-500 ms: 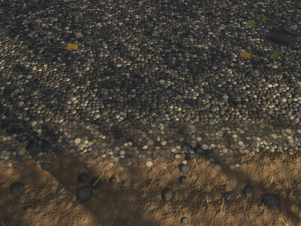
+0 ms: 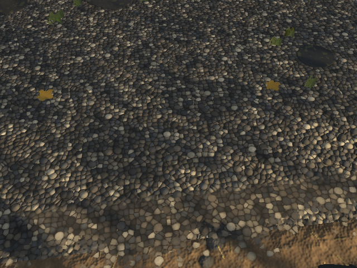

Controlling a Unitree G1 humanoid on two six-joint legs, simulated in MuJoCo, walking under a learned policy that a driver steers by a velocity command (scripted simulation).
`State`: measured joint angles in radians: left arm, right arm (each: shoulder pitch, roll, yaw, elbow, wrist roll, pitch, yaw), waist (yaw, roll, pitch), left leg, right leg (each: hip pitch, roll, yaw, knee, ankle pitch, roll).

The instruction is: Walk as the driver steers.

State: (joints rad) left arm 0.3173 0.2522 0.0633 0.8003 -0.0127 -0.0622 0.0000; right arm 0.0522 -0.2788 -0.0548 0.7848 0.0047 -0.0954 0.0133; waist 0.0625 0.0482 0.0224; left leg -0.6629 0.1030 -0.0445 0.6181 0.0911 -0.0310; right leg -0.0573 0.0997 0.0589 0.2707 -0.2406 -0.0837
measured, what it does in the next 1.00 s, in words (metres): walks ahead: left foot, then right foot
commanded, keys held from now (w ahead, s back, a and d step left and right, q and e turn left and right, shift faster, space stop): w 0.96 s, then w+q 0.04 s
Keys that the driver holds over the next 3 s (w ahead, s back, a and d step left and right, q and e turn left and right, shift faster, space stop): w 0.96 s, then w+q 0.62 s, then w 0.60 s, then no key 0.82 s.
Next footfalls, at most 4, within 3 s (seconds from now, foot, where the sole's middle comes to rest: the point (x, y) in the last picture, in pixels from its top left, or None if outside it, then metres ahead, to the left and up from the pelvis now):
0.14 left None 0.28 0.14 -0.78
0.68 right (232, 245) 0.57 -0.10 -0.78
1.24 left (173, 175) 0.86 0.14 -0.78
1.72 right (205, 121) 1.18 0.01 -0.78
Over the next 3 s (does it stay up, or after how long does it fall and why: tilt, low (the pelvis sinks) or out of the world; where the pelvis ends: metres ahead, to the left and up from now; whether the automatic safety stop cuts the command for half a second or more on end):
stays up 1.37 0.24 -0.01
